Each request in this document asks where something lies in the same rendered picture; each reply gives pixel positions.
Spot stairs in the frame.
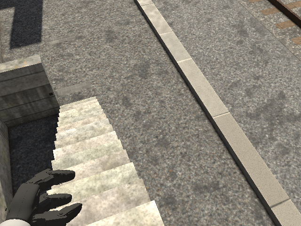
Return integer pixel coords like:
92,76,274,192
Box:
46,96,165,226

